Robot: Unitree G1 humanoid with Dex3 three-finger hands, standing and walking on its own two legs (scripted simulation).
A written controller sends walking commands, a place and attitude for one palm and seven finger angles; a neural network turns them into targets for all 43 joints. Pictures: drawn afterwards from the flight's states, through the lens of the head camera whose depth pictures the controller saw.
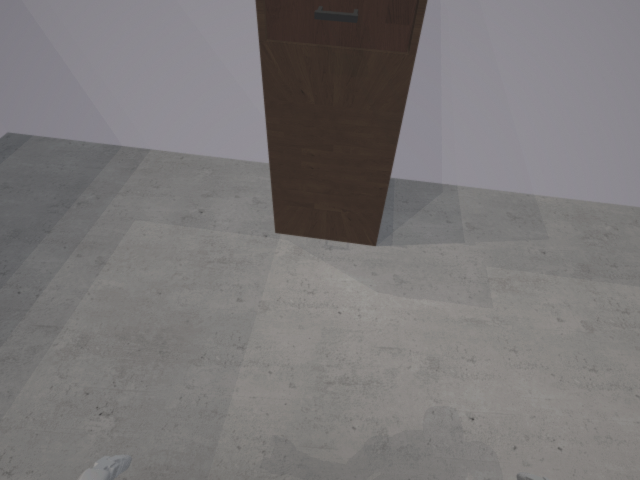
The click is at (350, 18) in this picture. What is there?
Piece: drawer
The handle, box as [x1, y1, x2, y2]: [314, 6, 357, 22]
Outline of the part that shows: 314,12 314,18 351,22 356,22 357,20 357,9 354,9 352,13 323,11 322,6 319,6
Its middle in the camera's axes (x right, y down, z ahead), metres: +0.04 -0.57 +0.98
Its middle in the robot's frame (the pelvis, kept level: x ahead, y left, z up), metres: +1.13 +0.03 +0.13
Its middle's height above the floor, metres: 0.90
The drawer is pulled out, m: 0.00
